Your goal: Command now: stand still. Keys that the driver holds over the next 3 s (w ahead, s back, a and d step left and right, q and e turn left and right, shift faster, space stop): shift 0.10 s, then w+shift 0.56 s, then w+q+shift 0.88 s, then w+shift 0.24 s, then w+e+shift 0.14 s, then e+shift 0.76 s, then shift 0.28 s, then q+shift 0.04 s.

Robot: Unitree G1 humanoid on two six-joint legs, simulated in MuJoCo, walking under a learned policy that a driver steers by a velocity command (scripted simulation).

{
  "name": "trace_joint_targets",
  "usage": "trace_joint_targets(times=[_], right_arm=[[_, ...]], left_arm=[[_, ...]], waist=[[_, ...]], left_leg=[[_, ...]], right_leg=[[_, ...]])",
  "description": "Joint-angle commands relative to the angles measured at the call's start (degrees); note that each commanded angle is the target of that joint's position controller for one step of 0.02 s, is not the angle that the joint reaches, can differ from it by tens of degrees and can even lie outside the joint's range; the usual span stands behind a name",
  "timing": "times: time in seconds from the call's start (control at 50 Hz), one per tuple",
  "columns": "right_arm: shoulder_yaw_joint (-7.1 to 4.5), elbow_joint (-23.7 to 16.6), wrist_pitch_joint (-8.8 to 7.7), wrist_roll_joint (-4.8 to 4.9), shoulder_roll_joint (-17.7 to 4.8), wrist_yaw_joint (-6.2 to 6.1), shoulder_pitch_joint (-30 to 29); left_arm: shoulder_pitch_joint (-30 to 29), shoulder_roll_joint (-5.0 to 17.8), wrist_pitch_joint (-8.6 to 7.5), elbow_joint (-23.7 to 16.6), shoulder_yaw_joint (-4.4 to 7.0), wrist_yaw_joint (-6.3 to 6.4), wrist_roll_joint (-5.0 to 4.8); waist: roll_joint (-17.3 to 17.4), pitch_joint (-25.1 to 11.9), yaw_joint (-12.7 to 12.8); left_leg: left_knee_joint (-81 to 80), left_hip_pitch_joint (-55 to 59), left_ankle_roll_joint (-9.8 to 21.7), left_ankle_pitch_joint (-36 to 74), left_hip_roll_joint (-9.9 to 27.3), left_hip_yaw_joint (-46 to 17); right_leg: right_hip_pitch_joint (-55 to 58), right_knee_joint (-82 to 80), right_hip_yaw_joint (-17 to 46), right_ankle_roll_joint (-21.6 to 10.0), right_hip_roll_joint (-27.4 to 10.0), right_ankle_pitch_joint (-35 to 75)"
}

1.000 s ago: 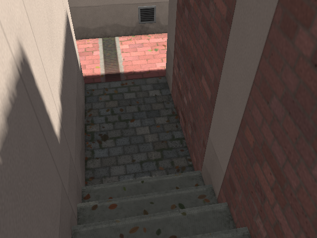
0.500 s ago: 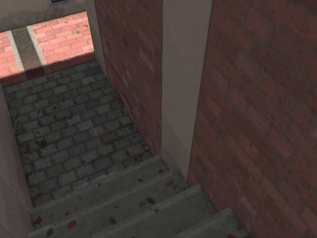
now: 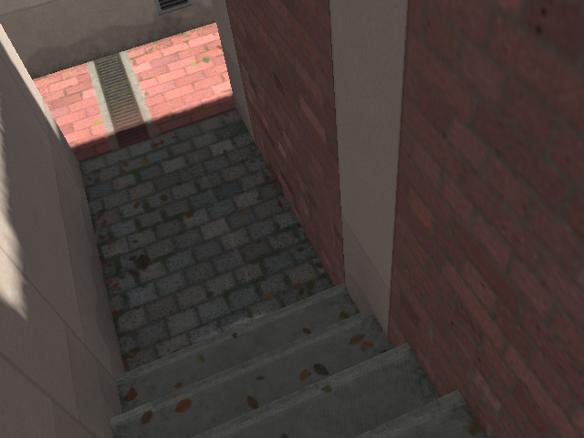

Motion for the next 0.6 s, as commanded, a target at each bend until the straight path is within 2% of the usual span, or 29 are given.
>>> trace_joint_targets(times=[0.02,0.06,0.08,0.1,0.12,0.14,0.16,0.18,0.2,0.22,0.24,0.26,0.28,0.3,0.32,0.34,0.36,0.38,0.4,0.42,0.44,0.46,0.48,0.5,0.52,0.54,0.56,0.58,0.6], right_arm=[[1.76,-2.8,0.54,-1.36,3.7,0.87,2.3],[1.91,-2.9,0.19,-1.8,4.8,1.49,2.6],[1.89,-2.6,0.2,-1.81,5.5,1.86,3.4],[1.82,-2.0,0.37,-1.52,6.3,1.75,4.5],[2.0,-1.2,0.47,-1.74,7.3,1.83,5.7],[2.26,-0.7,0.61,-2.13,8.3,1.91,7.3],[2.18,0.3,0.62,-2.36,8.1,1.99,10.2],[1.58,1.4,0.13,-2.44,6.0,2.39,10.5],[0.76,1.2,-0.42,-1.23,6.3,2.35,11.1],[0.07,1.8,-1.02,-0.61,6.2,2.75,14.4],[0.08,3.3,-1.65,-1.0,7.1,3.16,19.3],[-0.29,6.5,-2.35,-1.07,7.6,3.18,31.0],[-0.72,8.5,-3.13,-1.59,4.8,3.57,36.5],[-2.94,6.3,-4.66,-1.39,-7.4,4.09,25.2],[-2.73,3.8,-6.2,-0.4,-6.5,3.14,18.8],[-1.15,3.4,-6.82,-1.61,-2.3,2.62,16.1],[0.94,2.9,-7.02,-1.9,2.9,1.77,14.6],[1.33,3.3,-6.88,-1.97,3.1,1.35,14.3],[2.31,3.4,-7.14,-1.4,6.2,1.28,14.1],[2.54,4.4,-7.12,-1.11,7.2,1.15,16.2],[2.52,3.5,-6.9,-0.48,6.2,0.22,15.0],[2.26,3.0,-6.58,-1.1,4.7,-0.42,13.6],[1.4,3.0,-5.39,-1.3,2.6,-0.42,13.9],[0.7,3.0,-5.22,-1.12,0.1,-0.32,14.3],[-0.15,3.4,-5.31,-1.38,-2.3,-0.3,13.2],[-0.38,1.3,-4.94,-0.93,-3.6,-0.77,8.6],[-0.31,-0.2,-5.19,-1.72,-3.7,-0.51,7.2],[-0.45,-0.4,-5.2,-2.24,-3.7,-0.21,5.6],[-0.41,-1.4,-5.27,-1.73,-2.1,0.38,3.9]], left_arm=[[-10.5,4.7,1.01,-5.5,1.46,1.05,-0.87],[-6.3,5.2,0.71,-3.0,2.04,1.46,-1.3],[-5.2,5.0,0.37,-2.2,2.12,1.82,-1.48],[-5.5,4.4,0.26,-1.5,1.91,2.05,-1.81],[-3.5,3.6,-0.26,-0.6,1.66,1.85,-1.74],[-2.7,3.2,-0.79,-0.2,1.45,1.42,-1.62],[-1.8,3.2,-1.16,0.1,1.52,0.82,-1.9],[0.6,4.5,-2.06,-0.3,1.92,0.29,-1.74],[0.1,6.5,-2.45,-1.0,2.5,-0.09,-1.8],[-4.4,6.7,-2.76,-3.1,2.46,-0.29,-1.73],[-7.9,5.8,-3.1,-3.6,2.45,-0.22,-1.86],[-14.5,2.1,-3.02,-5.1,1.44,-0.16,-1.67],[-17.5,-3.2,-3.26,-7.0,0.23,0.14,-2.7],[-12.0,-4.8,-4.36,-10.9,0.01,0.53,-6.67],[-14.7,1.8,-5.31,-10.2,1.45,1.89,-6.17],[-15.9,3.6,-5.54,-10.0,2.09,2.48,-4.91],[-14.6,2.2,-5.8,-8.6,2.39,2.42,-3.74],[-13.5,0.9,-5.89,-8.8,1.9,2.06,-3.22],[-10.9,3.2,-5.56,-7.5,2.96,1.38,-4.08],[-12.1,3.8,-5.3,-7.4,3.45,1.04,-4.63],[-14.1,1.5,-5.26,-9.7,2.54,0.14,-3.18],[-17.1,2.0,-4.86,-11.1,2.48,-0.56,-1.93],[-19.5,0.8,-4.54,-11.9,1.64,-1.32,-1.67],[-19.3,1.2,-4.28,-11.4,2.07,-1.67,-2.43],[-16.8,1.9,-4.54,-10.3,2.25,-2.08,-3.56],[-16.1,5.1,-4.81,-9.9,3.1,-1.91,-3.85],[-13.1,8.4,-5.23,-7.9,4.29,-2.28,-3.98],[-7.1,8.5,-5.38,-6.6,4.89,-2.1,-4.14],[2.1,10.8,-5.79,-4.9,6.67,-2.16,-4.27]], waist=[[-8.0,-2.3,-6.1],[-9.4,-3.0,-5.0],[-9.3,-2.2,-4.4],[-9.3,-0.4,-4.2],[-9.0,-0.7,-2.7],[-8.7,-1.1,-2.5],[-7.7,-2.2,-2.5],[-5.4,-5.6,-0.9],[-3.2,-4.2,-2.1],[-4.3,0.0,-4.1],[-6.4,3.5,-6.0],[-4.3,3.9,-11.6],[6.6,5.1,-12.7],[13.5,6.6,-2.2],[4.1,10.3,-2.0],[0.5,8.4,-1.7],[-2.7,5.3,-1.2],[-1.2,4.0,-0.5],[-2.5,4.4,1.4],[1.6,4.0,-0.4],[1.5,4.1,0.4],[0.1,4.5,-0.3],[0.6,2.9,-2.3],[2.2,1.6,-3.1],[5.1,-0.3,-1.3],[5.3,1.3,0.1],[5.7,0.6,1.5],[6.4,-0.1,4.7],[4.3,-3.3,9.4]], left_leg=[[-12.2,12.5,-0.7,11.9,2.2,9.5],[-25.8,18.0,-0.3,12.3,3.4,11.8],[-33.8,21.8,0.0,14.8,3.9,13.9],[-40.3,25.3,0.2,18.0,4.8,15.6],[-42.9,29.0,0.1,17.6,5.7,16.6],[-43.1,32.1,0.3,14.8,6.7,17.0],[-40.7,34.8,1.0,12.3,7.9,17.3],[-28.0,34.4,1.3,6.7,5.5,18.6],[-23.3,33.7,2.5,-3.7,3.9,19.3],[-22.0,32.3,4.1,-8.0,4.3,18.9],[-19.5,31.5,5.3,-10.0,4.5,17.5],[-20.8,32.4,8.0,-13.6,8.3,10.9],[-24.9,34.3,12.7,-13.6,15.9,-2.0],[-40.9,29.7,22.4,-43.5,29.8,-38.3],[-42.3,27.5,21.7,-44.9,31.7,-39.2],[-40.1,26.7,18.7,-38.3,29.3,-34.0],[-34.6,29.8,15.7,-29.8,24.5,-27.8],[-31.5,29.6,14.9,-24.9,23.1,-24.2],[-27.8,25.0,12.9,-24.2,18.8,-16.9],[-28.9,20.7,13.0,-25.0,17.2,-14.8],[-29.9,17.3,12.9,-23.7,16.4,-13.0],[-32.5,10.4,12.4,-20.2,15.4,-10.1],[-33.8,5.1,12.2,-18.4,14.4,-7.8],[-34.0,2.0,12.6,-15.3,14.5,-6.3],[-32.3,2.2,13.1,-12.5,15.6,-5.9],[-30.9,5.5,12.4,-10.8,14.2,-2.8],[-28.7,3.8,11.1,-2.2,12.6,1.6],[-21.1,2.8,10.2,14.4,11.2,3.2],[-6.7,4.1,8.0,26.8,8.4,5.6]], right_leg=[[-6.0,-22.8,8.5,-5.6,-3.4,23.6],[-2.0,-22.2,6.7,-4.7,-2.2,19.0],[-2.0,-21.3,6.8,-4.3,-1.7,17.8],[-2.9,-19.9,7.3,-4.5,-1.7,21.1],[-3.7,-19.4,8.6,-4.4,-2.3,20.9],[-4.7,-18.3,10.6,-4.5,-2.6,19.0],[-5.9,-14.5,11.6,-4.9,-2.4,15.1],[-6.7,-17.0,11.7,-5.8,-2.7,-1.7],[-11.2,-21.9,13.7,-6.9,-2.0,-20.2],[-15.5,-21.5,13.6,-7.2,-1.9,-25.3],[-21.1,-15.7,10.4,-6.6,-1.3,-25.3],[-27.1,5.1,2.6,-3.0,0.1,-21.6],[-35.8,36.5,-9.5,1.9,4.2,-13.5],[-43.8,40.6,-4.6,2.1,-0.2,-0.4],[-46.2,38.3,0.0,3.0,-3.9,10.0],[-43.8,37.5,1.0,3.2,-4.7,14.7],[-44.4,34.7,4.2,4.2,-6.3,24.6],[-44.5,32.7,4.8,4.6,-7.3,27.3],[-40.8,21.0,4.2,4.9,-8.9,35.5],[-36.7,17.6,1.6,5.9,-8.6,36.2],[-31.5,5.9,1.6,7.4,-9.5,41.8],[-20.7,-6.9,0.5,8.0,-9.4,49.4],[-9.2,-15.3,-1.7,8.9,-8.1,52.3],[-1.1,-16.9,-3.4,9.3,-6.9,52.5],[4.2,-12.1,-3.4,8.8,-6.4,53.7],[3.0,-17.6,-4.2,8.2,-6.4,50.1],[11.8,-18.1,-9.8,7.8,-4.4,49.0],[20.1,-18.4,-13.2,7.7,-1.6,42.6],[28.8,-19.5,-15.6,7.3,1.6,36.0]])
Next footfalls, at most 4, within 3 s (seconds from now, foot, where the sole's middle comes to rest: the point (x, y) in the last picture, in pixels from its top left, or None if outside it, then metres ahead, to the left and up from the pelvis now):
0.16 left None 0.06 0.12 -0.83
0.62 right None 0.26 -0.17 -0.83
1.02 left None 0.46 0.11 -1.01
1.30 right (342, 401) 0.72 0.01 -1.19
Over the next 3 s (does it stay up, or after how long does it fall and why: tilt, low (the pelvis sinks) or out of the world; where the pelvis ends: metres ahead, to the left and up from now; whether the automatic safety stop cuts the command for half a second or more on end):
stays up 1.48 0.64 -0.94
